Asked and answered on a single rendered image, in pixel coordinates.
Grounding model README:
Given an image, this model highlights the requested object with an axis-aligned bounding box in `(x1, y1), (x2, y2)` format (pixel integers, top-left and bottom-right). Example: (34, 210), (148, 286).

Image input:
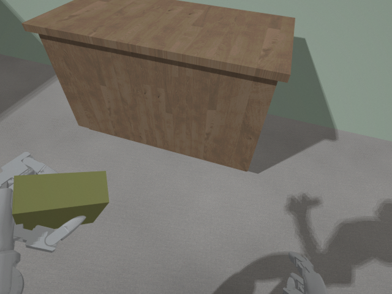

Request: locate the robot left forearm
(0, 250), (24, 294)

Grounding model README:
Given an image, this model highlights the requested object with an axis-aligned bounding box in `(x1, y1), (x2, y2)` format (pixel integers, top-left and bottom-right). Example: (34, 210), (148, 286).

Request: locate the robot right hand
(283, 251), (328, 294)

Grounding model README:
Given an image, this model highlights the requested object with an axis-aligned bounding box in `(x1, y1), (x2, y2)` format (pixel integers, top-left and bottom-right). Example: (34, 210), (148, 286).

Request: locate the sponge
(12, 171), (109, 230)

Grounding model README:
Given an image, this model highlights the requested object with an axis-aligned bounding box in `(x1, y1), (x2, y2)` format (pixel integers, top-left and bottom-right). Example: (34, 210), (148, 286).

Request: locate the robot left hand
(0, 152), (86, 253)

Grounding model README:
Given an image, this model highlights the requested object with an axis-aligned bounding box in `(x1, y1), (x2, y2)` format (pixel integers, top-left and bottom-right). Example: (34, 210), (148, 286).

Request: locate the table
(22, 0), (295, 172)

